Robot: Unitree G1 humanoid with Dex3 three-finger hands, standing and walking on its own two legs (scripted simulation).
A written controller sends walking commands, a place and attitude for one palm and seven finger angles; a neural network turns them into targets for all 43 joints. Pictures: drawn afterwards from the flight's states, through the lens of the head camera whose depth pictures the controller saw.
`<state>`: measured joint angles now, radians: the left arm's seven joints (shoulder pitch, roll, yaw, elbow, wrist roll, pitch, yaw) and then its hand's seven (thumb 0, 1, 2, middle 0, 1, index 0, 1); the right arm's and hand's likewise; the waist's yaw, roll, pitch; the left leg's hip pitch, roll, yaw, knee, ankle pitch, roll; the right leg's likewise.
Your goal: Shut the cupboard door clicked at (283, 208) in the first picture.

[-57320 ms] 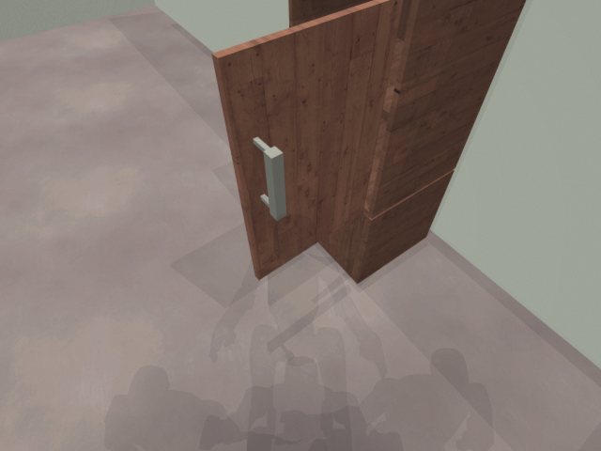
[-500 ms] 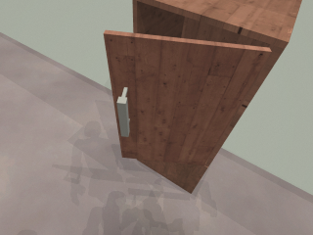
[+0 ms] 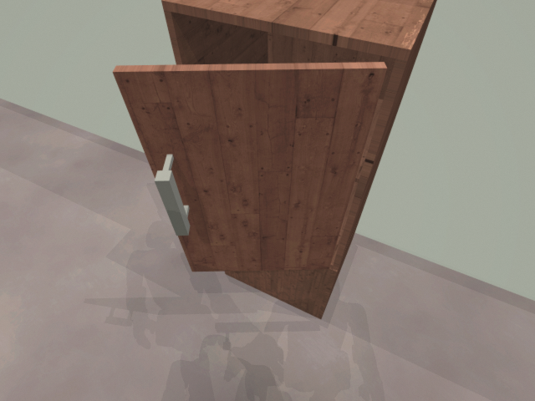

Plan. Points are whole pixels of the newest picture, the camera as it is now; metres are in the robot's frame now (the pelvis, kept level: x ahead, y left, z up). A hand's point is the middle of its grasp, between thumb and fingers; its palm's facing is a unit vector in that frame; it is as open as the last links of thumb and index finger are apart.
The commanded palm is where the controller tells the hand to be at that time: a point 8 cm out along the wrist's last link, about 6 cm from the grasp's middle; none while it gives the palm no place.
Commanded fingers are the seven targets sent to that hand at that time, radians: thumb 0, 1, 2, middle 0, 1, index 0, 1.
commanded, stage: come to a stop and stand still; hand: left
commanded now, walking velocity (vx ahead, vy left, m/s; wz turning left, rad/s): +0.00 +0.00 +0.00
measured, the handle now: (176, 196) +0.46 +0.19 +0.01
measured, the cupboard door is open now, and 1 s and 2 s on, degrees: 27 27 27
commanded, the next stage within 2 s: look again from close up in 0.38 s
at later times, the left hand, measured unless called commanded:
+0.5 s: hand out of the picture -0.03 +0.15 -0.17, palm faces +0.03 -0.99 -0.16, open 7.3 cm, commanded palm none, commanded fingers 0.00 0.90 0.90 -0.20 -0.30 -0.20 -0.30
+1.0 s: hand out of the picture -0.01 +0.22 -0.17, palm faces +0.02 -0.98 -0.21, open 7.4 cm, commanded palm none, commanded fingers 0.00 0.90 0.90 -0.20 -0.30 -0.20 -0.30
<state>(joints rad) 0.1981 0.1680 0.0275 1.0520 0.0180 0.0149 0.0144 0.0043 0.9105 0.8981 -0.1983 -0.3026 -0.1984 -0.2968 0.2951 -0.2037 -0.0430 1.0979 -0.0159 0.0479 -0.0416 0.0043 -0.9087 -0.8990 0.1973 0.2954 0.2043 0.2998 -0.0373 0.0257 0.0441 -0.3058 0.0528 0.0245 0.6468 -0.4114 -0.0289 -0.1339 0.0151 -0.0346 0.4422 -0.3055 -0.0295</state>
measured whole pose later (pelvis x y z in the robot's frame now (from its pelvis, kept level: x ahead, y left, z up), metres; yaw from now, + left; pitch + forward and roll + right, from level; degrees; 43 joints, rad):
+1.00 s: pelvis -0.04 +0.04 +0.00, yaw +0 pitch -3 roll -1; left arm 0.29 0.20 -0.01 1.01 0.02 0.00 0.04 0.00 0.91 0.90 -0.20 -0.30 -0.20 -0.30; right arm 0.22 -0.18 -0.01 1.03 -0.02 -0.01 -0.02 0.00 -0.91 -0.90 0.20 0.30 0.20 0.30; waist 0.01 -0.01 0.00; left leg -0.24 -0.01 0.09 0.49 -0.21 0.06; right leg -0.16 -0.02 -0.02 0.47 -0.26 0.03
